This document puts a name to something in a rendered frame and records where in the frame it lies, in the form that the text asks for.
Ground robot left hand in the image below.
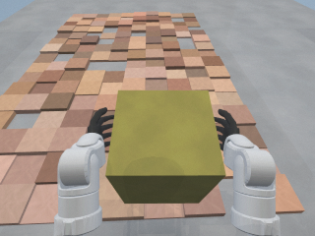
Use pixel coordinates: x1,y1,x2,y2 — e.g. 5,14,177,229
87,107,114,148

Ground robot right forearm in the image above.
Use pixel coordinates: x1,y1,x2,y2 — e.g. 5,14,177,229
223,134,281,236

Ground carton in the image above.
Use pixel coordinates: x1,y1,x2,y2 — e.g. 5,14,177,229
105,89,226,204

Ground robot left forearm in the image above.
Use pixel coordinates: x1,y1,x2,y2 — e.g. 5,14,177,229
53,133,106,236

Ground robot right hand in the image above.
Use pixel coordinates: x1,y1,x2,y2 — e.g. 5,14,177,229
214,109,240,151

